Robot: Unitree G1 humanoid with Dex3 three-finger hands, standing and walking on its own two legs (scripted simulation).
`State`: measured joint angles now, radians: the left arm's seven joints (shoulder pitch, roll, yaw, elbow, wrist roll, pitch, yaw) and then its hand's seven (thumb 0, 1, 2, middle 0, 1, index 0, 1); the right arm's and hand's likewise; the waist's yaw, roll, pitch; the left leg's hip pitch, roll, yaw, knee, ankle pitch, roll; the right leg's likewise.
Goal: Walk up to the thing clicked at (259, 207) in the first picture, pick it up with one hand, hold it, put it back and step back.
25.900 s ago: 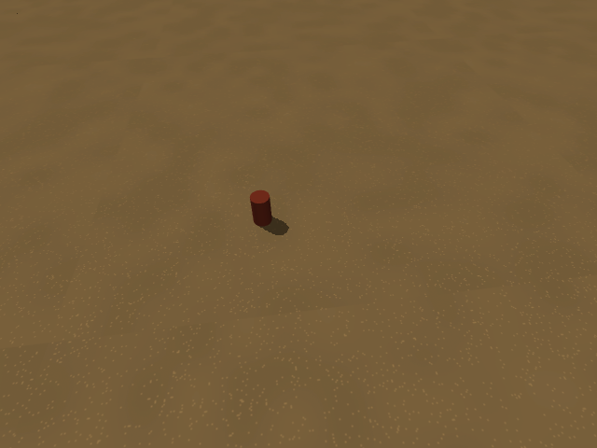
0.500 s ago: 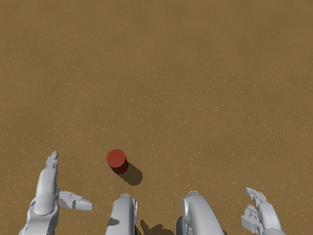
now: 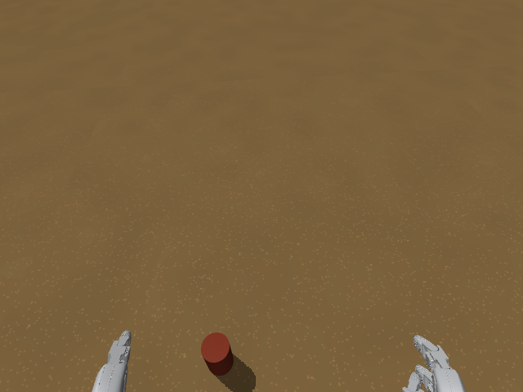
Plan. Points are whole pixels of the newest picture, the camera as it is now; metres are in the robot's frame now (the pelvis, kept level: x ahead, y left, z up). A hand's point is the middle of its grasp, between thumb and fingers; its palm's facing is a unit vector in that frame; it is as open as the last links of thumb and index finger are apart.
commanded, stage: home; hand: left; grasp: from the side
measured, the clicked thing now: (218, 354) +0.40 +0.18 -0.64
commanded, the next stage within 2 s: stand in 1.56 s
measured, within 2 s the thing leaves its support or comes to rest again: neither
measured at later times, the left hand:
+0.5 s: hand out of the picture +0.16 +0.17 -0.05, palm faces +0.10 -0.95 -0.28, open 17.6 cm
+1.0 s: hand out of the picture +0.15 +0.17 -0.05, palm faces +0.10 -0.96 -0.28, open 17.5 cm
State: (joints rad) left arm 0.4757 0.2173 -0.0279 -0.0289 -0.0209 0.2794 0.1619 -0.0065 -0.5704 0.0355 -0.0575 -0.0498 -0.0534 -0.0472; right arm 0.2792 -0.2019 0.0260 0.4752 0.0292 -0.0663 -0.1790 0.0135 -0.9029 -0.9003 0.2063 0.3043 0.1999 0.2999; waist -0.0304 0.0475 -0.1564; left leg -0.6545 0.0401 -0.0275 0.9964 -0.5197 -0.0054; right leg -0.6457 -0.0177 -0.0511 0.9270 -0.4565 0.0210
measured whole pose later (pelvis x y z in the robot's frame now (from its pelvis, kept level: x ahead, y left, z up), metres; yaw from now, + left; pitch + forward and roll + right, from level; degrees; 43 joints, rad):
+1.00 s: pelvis -0.02 -0.01 +0.01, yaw +0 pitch +7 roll -2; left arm 0.46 0.20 -0.01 0.01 -0.01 0.26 0.13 -0.01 -0.54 0.05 -0.06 -0.06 -0.05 -0.05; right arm 0.28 -0.21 0.02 0.51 0.01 -0.14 -0.18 0.02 -0.90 -0.90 0.21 0.30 0.20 0.30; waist -0.02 0.03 -0.10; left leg -0.61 0.04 -0.04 0.95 -0.47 -0.02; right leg -0.60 -0.01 -0.06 0.90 -0.42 0.00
